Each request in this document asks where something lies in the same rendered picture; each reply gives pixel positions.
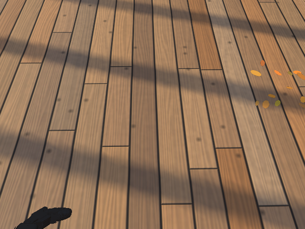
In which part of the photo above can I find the robot left hand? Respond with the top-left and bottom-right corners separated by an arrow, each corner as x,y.
14,206 -> 72,229

